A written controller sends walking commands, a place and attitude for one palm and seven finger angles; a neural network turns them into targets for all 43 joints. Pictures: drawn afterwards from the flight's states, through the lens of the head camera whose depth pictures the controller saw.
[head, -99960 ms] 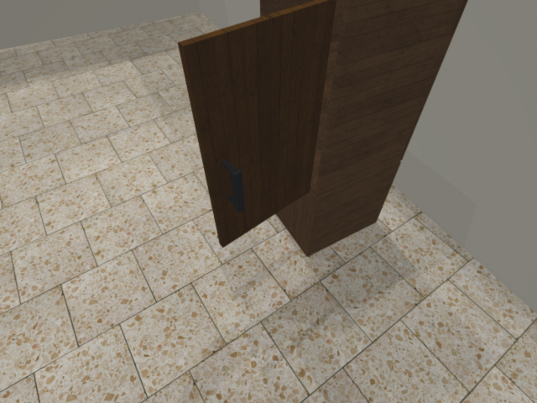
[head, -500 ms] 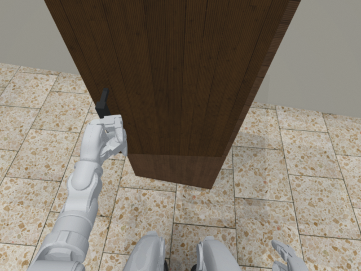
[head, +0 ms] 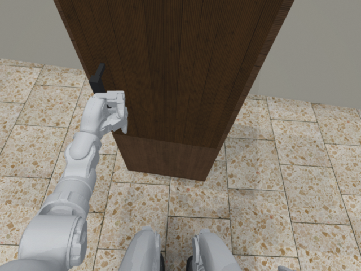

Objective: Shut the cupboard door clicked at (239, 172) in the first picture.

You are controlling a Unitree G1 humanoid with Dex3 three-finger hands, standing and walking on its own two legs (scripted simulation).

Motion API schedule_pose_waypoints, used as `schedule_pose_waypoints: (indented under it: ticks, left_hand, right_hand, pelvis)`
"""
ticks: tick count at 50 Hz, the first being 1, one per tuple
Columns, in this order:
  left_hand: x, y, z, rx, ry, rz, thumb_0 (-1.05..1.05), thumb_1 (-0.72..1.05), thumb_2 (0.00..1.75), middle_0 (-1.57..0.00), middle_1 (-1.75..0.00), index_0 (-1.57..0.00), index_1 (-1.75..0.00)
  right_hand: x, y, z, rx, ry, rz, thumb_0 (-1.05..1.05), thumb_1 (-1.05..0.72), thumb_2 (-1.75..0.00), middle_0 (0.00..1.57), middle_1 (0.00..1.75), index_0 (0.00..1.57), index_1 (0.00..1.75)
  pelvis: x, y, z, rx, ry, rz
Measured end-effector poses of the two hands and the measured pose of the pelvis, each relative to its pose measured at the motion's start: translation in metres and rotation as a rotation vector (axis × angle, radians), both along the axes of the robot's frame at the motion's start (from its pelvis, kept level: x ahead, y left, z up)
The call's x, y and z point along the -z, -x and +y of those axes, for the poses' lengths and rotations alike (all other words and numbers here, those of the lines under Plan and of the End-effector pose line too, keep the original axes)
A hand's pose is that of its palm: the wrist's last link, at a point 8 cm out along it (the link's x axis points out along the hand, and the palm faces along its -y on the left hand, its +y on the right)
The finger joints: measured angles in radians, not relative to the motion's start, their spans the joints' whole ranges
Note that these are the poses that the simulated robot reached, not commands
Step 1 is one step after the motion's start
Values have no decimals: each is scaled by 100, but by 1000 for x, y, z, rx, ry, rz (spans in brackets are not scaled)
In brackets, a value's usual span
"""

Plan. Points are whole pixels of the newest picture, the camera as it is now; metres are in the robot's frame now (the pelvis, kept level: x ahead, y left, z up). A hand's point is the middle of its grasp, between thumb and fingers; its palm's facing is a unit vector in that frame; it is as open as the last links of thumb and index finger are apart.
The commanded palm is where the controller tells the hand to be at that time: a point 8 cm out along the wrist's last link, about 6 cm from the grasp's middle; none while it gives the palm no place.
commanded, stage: push the door shut along its arc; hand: left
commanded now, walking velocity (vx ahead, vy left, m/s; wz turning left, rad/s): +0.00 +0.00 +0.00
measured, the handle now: (105, 92) +0.51 +0.17 +0.04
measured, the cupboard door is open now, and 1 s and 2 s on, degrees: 0 0 0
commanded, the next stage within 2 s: pull the fist back off the door in 0.08 s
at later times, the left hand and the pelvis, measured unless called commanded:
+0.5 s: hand (130, 115) +0.45 +0.11 +0.04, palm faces +0.06 -1.00 -0.06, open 3.1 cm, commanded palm +0.43 +0.15 +0.04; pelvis -0.04 +0.00 -0.02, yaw -1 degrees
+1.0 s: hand (128, 140) +0.38 +0.11 +0.04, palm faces +0.03 -1.00 +0.00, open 3.1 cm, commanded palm +0.36 +0.16 +0.04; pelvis +0.02 +0.00 +0.02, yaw -1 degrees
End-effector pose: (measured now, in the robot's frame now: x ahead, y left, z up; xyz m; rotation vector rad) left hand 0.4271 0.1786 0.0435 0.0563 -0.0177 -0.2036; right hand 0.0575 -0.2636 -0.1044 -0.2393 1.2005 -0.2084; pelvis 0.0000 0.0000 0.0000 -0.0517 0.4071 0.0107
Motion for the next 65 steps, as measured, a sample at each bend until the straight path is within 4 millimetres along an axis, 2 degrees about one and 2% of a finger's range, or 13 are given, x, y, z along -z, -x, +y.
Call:
schedule_pose_waypoints:
  ticks: [10,12,16,18,21,29,34,37,41,51,56,60,65]
  left_hand:
    - [0,-1,2,35,-7,1,2,90,90,-136,-150,-130,-150]
    - [0,0,0,-20,31,2,2,90,90,-138,-150,-130,-150]
    - [3,1,-10,-246,121,-6,2,90,90,-139,-150,-131,-150]
    - [4,1,-13,-297,99,-18,2,90,90,-138,-150,-131,-150]
    - [5,1,-16,-285,20,-31,2,90,90,-135,-150,-131,-150]
    - [2,1,-17,-256,34,-7,2,90,90,-132,-150,-130,-150]
    - [2,7,-21,-246,47,-9,2,90,90,-131,-150,-130,-150]
    - [5,15,-23,-246,52,0,2,90,90,-130,-150,-130,-150]
    - [8,30,-22,-247,53,1,2,90,90,-130,-150,-130,-150]
    - [6,70,-16,-232,55,-6,2,90,90,-130,-150,-130,-150]
    - [4,79,-21,-210,51,-5,2,90,90,-130,-150,-130,-150]
    - [2,78,-26,-205,53,-11,2,90,90,-130,-150,-130,-150]
    - [-17,86,-22,-212,41,-28,2,90,90,-130,-150,-130,-150]
  right_hand:
    - [7,10,-1,-31,38,-20,1,-91,-90,21,30,20,30]
    - [7,12,-1,-43,51,-32,1,-91,-90,21,30,20,30]
    - [8,17,0,-69,49,-49,1,-91,-90,20,30,20,30]
    - [8,21,2,-73,39,-54,1,-91,-90,20,30,20,30]
    - [10,32,3,-57,23,-51,1,-91,-90,20,30,20,30]
    - [10,65,8,16,-17,34,1,-91,-90,20,30,20,30]
    - [5,67,10,39,-41,74,1,-91,-90,20,30,20,30]
    - [0,56,10,44,-51,72,1,-91,-90,20,30,20,30]
    - [-6,28,9,37,-58,33,1,-91,-90,20,30,20,30]
    - [-20,-79,8,-75,-53,-147,1,-91,-90,20,30,20,30]
    - [-25,-124,12,-140,-53,-233,1,-91,-90,20,30,20,30]
    - [-27,-143,17,-166,-63,-276,1,-91,-90,20,30,20,30]
    - [-30,-144,23,-145,-103,-290,1,-91,-90,20,30,20,30]
  pelvis:
    - [13,22,-1,-22,17,-1]
    - [16,26,0,-22,20,2]
    - [19,34,0,-17,16,8]
    - [20,38,0,-13,15,9]
    - [21,41,-1,-5,14,8]
    - [12,37,1,15,2,-2]
    - [2,24,2,28,-9,-3]
    - [-4,15,2,36,-15,-5]
    - [-11,2,0,41,-19,-11]
    - [-18,-20,-5,22,-22,-28]
    - [-17,-24,-8,5,-22,-33]
    - [-15,-25,-11,-1,-24,-34]
    - [-20,-27,-15,7,-31,-59]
